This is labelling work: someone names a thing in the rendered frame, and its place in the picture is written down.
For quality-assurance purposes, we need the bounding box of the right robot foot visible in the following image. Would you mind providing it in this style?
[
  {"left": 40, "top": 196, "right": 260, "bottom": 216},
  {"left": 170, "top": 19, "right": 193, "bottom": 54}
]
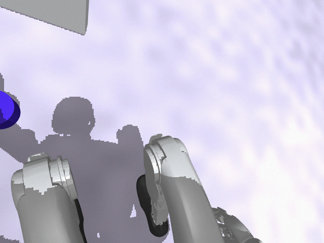
[{"left": 136, "top": 174, "right": 169, "bottom": 237}]

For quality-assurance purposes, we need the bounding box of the left robot foot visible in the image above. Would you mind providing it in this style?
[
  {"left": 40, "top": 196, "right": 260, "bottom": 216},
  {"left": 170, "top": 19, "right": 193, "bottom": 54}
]
[{"left": 74, "top": 199, "right": 87, "bottom": 243}]

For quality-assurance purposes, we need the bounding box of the right robot hand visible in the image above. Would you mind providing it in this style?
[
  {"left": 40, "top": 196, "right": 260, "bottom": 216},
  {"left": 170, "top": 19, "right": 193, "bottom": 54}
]
[{"left": 212, "top": 207, "right": 254, "bottom": 243}]

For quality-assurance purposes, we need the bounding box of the tin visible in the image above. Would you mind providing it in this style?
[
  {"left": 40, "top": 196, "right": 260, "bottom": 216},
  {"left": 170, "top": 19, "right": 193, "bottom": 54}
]
[{"left": 0, "top": 91, "right": 21, "bottom": 130}]

